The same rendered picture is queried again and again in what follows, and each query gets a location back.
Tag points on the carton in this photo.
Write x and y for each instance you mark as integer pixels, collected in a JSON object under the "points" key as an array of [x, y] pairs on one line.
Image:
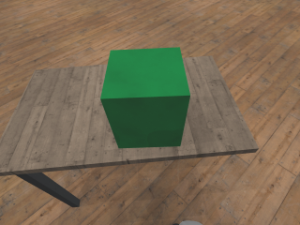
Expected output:
{"points": [[145, 96]]}

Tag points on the table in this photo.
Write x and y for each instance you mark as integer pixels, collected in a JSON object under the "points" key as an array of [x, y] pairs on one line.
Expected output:
{"points": [[60, 124]]}

